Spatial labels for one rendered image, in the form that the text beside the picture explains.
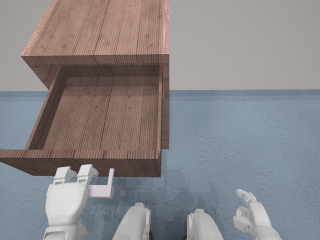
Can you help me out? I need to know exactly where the left robot thigh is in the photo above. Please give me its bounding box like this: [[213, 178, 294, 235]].
[[112, 206, 151, 240]]

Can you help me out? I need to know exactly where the left robot forearm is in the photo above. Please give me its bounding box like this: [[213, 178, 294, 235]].
[[43, 224, 78, 240]]

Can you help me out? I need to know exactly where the handle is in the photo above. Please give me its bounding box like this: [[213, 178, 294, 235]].
[[46, 168, 115, 199]]

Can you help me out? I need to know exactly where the cabinet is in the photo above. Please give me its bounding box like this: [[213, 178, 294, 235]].
[[21, 0, 170, 149]]

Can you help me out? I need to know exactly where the drawer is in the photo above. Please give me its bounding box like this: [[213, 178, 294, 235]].
[[0, 63, 163, 178]]

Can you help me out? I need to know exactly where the robot thigh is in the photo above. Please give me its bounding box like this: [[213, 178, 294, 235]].
[[112, 206, 151, 240], [187, 212, 224, 240]]

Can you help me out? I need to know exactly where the left robot hand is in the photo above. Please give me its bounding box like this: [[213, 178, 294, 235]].
[[45, 164, 99, 237]]

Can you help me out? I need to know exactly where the right robot thigh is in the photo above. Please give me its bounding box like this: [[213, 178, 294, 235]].
[[187, 212, 224, 240]]

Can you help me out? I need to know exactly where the right robot hand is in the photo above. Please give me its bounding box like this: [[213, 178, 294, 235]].
[[233, 189, 272, 235]]

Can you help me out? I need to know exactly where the right robot forearm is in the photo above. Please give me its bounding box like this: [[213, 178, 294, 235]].
[[253, 225, 282, 240]]

